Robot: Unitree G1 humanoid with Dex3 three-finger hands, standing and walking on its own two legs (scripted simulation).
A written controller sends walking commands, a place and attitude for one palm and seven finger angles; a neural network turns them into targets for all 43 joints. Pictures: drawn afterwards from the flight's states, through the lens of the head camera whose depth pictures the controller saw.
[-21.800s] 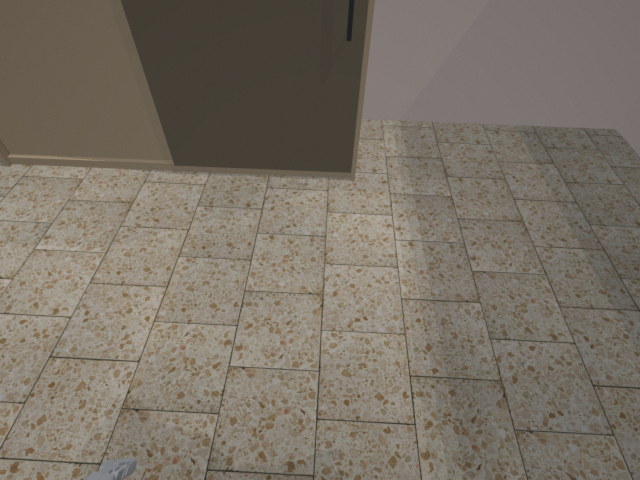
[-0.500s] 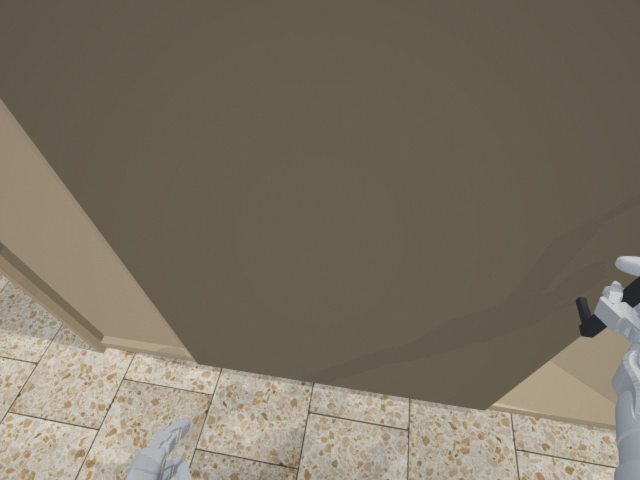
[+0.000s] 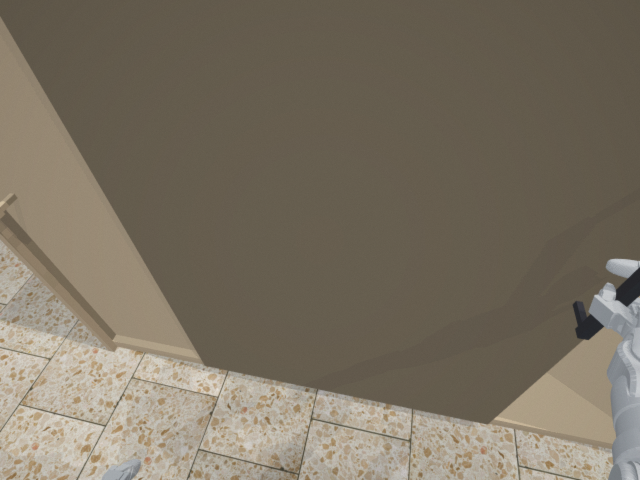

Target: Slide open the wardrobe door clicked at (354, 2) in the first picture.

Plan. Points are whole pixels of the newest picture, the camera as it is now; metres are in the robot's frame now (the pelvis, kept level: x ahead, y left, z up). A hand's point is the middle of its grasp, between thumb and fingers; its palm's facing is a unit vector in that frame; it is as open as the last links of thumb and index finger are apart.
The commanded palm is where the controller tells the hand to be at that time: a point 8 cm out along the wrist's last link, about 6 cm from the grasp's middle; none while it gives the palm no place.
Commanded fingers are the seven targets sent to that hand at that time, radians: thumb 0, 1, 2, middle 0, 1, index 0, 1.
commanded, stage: stop walking and hold the door there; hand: right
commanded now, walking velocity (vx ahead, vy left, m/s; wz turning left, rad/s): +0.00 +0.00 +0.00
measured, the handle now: out of the picture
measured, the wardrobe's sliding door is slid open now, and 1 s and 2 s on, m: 0.50 0.50 0.50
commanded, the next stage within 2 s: loosen the grip on the handle in 1.86 s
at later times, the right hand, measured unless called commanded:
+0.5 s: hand (606, 310) +0.35 -0.33 +0.03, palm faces +0.35 +0.90 -0.26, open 5.4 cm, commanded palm +0.32 -0.35 +0.04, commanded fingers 0.00 -0.90 -0.90 0.45 1.40 0.45 1.40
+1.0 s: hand (612, 316) +0.35 -0.33 +0.03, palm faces +0.19 +0.97 -0.18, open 5.6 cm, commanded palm +0.32 -0.35 +0.04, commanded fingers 0.00 -0.90 -0.90 0.45 1.40 0.45 1.40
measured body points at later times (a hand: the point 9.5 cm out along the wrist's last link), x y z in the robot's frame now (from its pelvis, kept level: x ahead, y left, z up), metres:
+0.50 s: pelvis -0.03 -0.08 -0.01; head +0.00 -0.07 +0.44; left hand +0.10 +0.20 -0.11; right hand +0.33 -0.38 +0.05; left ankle -0.03 +0.09 -0.68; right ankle +0.02 -0.12 -0.74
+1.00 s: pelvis -0.05 -0.15 -0.02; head +0.00 -0.16 +0.42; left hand +0.08 +0.12 -0.13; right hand +0.33 -0.39 +0.04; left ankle -0.12 -0.01 -0.72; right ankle +0.02 -0.27 -0.74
